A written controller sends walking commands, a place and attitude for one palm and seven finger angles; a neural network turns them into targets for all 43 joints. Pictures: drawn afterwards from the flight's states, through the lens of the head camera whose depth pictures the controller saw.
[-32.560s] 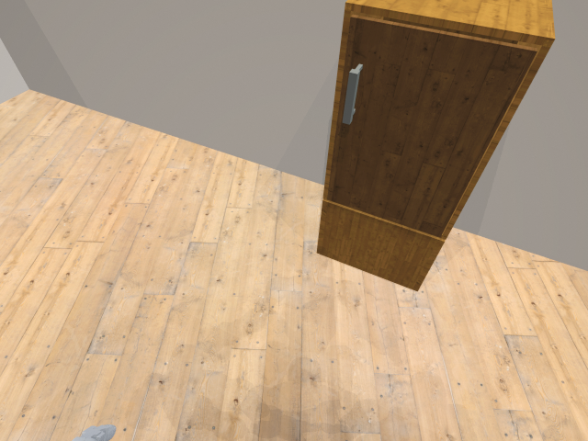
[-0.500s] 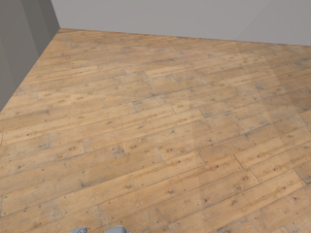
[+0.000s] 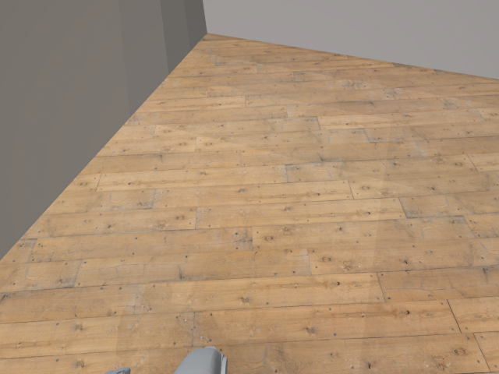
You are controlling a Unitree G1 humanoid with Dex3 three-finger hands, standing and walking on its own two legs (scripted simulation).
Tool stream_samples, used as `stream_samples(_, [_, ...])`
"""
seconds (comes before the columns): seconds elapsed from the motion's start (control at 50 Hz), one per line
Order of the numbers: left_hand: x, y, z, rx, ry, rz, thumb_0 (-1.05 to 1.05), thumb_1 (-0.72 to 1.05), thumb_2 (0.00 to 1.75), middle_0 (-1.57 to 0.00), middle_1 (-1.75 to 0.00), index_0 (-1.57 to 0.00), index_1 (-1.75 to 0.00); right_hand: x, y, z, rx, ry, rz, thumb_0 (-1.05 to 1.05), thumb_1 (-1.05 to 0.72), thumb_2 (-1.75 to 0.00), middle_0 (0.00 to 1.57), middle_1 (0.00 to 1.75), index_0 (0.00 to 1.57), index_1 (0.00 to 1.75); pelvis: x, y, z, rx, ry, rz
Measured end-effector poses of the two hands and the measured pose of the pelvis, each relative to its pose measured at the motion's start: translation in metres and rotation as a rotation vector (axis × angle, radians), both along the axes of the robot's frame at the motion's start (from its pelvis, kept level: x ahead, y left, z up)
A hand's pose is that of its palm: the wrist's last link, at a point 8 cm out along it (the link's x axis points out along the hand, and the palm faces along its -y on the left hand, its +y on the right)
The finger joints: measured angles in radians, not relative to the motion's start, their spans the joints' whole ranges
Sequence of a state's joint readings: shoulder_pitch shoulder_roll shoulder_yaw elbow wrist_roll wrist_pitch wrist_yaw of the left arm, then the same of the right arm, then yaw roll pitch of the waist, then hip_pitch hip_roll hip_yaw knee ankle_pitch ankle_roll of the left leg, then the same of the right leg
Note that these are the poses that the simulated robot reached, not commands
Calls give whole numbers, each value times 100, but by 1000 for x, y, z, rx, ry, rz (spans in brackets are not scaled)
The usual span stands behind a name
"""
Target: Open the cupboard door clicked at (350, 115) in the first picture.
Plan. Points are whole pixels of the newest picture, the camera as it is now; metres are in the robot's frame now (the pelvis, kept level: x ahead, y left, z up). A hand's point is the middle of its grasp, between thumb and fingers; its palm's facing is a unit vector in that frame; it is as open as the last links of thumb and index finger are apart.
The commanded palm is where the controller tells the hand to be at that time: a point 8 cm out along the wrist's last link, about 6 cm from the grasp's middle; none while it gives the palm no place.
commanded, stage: turn to face it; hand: left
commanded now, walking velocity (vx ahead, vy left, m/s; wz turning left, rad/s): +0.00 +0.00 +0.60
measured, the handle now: out of the picture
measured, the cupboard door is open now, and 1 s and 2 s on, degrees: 42 42 42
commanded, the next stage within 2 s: none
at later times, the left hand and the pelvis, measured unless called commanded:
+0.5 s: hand out of the picture +0.06 +0.21 -0.16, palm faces +0.33 -0.90 -0.29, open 7.4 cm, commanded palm none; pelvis +0.03 -0.03 -0.01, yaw +19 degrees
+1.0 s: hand out of the picture -0.02 +0.19 -0.18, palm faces +0.61 -0.75 -0.24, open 7.4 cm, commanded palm none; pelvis +0.05 -0.03 +0.00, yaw +37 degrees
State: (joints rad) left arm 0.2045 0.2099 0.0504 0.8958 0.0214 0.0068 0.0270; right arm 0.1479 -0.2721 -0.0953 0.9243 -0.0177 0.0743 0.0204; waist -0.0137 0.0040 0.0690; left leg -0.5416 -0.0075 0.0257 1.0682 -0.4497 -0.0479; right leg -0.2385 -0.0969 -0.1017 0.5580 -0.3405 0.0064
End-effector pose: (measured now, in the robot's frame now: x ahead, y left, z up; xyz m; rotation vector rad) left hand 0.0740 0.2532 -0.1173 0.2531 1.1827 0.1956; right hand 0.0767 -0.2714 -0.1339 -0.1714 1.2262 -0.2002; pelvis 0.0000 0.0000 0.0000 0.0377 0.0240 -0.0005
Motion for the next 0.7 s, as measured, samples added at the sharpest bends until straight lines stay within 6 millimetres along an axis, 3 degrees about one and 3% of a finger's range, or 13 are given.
stream_samples(0.12, [-43,-8,-12,-48,74,108,0,91,90,-20,-30,-20,-30,62,11,12,-9,-49,143,1,-91,-90,19,30,20,30,8,-4,2,14,-2,87])
stream_samples(0.22, [-75,4,-38,-80,125,208,0,91,90,-20,-30,-20,-30,110,36,10,-35,-135,267,0,-91,-90,19,30,20,30,13,5,-16,-13,-2,160])
stream_samples(0.28, [-77,11,-39,-67,134,253,1,91,90,-20,-30,-20,-30,117,45,13,-39,-143,308,0,-91,-90,20,30,20,30,13,3,-15,-21,-9,193])
stream_samples(0.36, [-63,13,-26,-55,70,292,1,91,90,-20,-30,-20,-30,113,47,13,-33,-95,343,0,-91,-90,20,30,20,30,17,-4,-7,-37,-12,240])
stream_samples(0.52, [-36,-4,-8,15,-58,329,0,91,90,-20,-30,-20,-30,118,24,-12,20,-8,373,0,-90,-90,20,30,21,30,34,-35,-13,-27,6,337])
stream_samples(0.6, [-44,-23,-2,19,-54,377,0,91,90,-20,-30,-20,-30,131,16,-15,16,25,403,1,-91,-90,20,30,20,30,39,-42,-9,-19,-9,396])
stream_samples(0.7, [-63,-46,-4,-33,-11,442,0,91,90,-20,-30,-20,-30,154,27,0,19,23,464,1,-91,-90,20,30,20,30,47,-44,1,7,-7,461])
